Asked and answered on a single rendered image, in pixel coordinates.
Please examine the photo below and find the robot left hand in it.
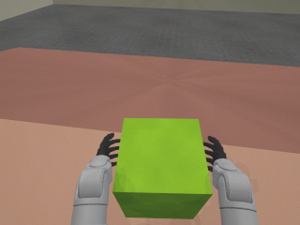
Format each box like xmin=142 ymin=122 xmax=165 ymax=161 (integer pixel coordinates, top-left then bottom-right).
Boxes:
xmin=97 ymin=133 xmax=121 ymax=167

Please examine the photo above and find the robot left forearm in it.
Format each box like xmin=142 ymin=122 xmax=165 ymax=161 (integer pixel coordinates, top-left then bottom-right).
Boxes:
xmin=70 ymin=155 xmax=113 ymax=225

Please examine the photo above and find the robot right hand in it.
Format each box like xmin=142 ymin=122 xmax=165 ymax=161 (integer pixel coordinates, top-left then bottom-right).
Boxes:
xmin=203 ymin=136 xmax=227 ymax=172

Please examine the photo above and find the robot right forearm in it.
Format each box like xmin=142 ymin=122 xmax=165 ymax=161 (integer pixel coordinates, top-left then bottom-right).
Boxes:
xmin=212 ymin=158 xmax=259 ymax=225

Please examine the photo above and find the carton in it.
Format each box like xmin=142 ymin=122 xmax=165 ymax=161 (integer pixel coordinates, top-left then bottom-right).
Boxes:
xmin=112 ymin=118 xmax=213 ymax=219

